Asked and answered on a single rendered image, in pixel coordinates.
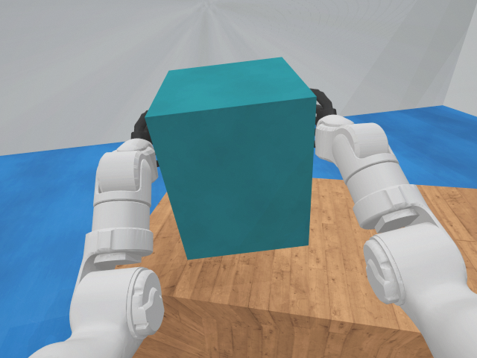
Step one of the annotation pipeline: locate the pedestal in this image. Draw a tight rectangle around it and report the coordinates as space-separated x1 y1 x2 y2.
115 178 477 358

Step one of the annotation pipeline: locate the carton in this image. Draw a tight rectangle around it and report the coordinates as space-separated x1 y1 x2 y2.
145 57 317 260

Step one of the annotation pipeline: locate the robot right hand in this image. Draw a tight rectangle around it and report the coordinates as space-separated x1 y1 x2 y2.
309 88 337 148

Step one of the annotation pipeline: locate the left robot upper arm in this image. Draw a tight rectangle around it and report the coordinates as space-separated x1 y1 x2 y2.
28 267 165 358

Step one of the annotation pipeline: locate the left robot forearm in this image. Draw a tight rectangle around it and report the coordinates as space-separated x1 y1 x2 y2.
69 139 158 329

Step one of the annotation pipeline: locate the robot left hand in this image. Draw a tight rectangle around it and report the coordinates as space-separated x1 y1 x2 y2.
131 110 159 167

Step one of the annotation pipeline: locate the right robot upper arm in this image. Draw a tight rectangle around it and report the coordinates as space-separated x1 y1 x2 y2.
363 222 477 358

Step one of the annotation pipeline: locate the right robot forearm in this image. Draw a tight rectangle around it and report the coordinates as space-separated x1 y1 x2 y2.
315 115 467 282

